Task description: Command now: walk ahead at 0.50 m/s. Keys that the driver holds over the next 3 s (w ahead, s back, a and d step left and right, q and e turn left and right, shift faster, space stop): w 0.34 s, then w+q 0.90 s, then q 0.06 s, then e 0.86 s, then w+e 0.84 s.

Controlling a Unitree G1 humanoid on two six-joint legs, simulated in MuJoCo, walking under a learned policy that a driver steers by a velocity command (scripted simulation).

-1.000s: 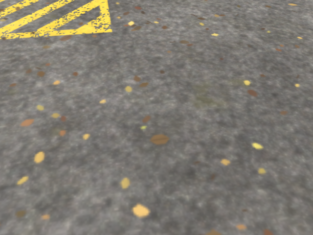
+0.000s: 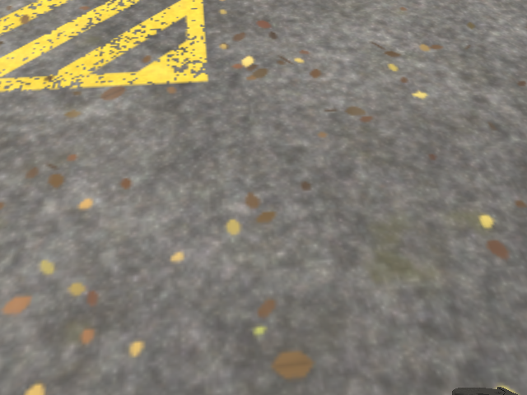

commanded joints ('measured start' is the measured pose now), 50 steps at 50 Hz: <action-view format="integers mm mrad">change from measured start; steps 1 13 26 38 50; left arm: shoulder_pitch -20 -277 41 -198 -123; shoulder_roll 143 46 282 107 214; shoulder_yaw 20 17 97 53 88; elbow -92 -167 -127 -105 -94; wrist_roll -38 4 19 26 -17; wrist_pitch -58 -22 -53 -68 8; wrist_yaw -10 -3 -15 3 25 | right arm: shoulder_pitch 313 268 425 227 80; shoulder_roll -166 -152 -38 -65 -109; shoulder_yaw -48 -42 -11 -57 -69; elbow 35 80 92 6 -129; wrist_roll -2 -7 -5 15 15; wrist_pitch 2 1 33 75 75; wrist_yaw -7 -32 -44 -45 22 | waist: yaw -150 -83 65 -60 -76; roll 158 60 -142 -55 -79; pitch -226 9 -369 9 -31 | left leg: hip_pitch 735 356 -36 -205 -18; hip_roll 341 175 -7 147 -1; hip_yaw -594 -126 -36 -146 83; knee -273 -465 460 423 84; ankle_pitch -211 156 4 47 -87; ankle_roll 200 158 -17 -35 71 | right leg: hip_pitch -647 -565 493 -47 223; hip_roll -33 -142 -360 -270 -312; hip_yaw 95 12 393 -61 -258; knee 517 -45 -297 -676 -353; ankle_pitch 1 536 336 496 1145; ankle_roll -42 31 -214 -154 -86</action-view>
